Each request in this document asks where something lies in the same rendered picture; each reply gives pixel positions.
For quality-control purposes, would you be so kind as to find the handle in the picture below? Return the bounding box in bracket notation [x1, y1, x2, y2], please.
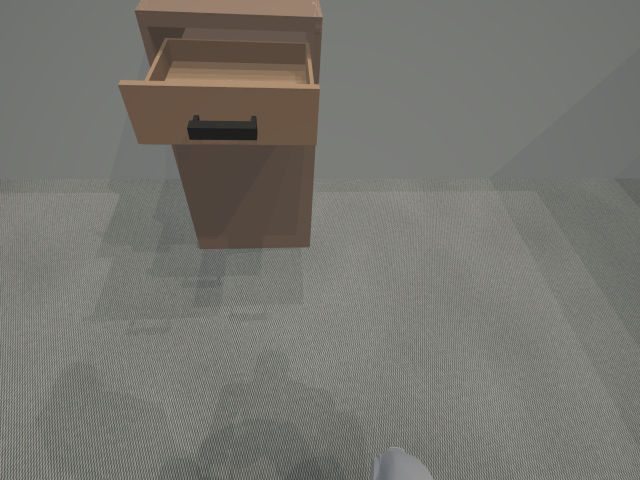
[187, 115, 258, 140]

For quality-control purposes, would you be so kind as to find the cabinet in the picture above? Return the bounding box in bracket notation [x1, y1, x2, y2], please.
[134, 0, 323, 249]

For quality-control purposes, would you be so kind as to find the drawer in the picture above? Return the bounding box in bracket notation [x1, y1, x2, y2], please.
[118, 38, 320, 146]

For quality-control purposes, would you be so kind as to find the right robot thigh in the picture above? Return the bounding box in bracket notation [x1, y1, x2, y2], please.
[370, 451, 433, 480]

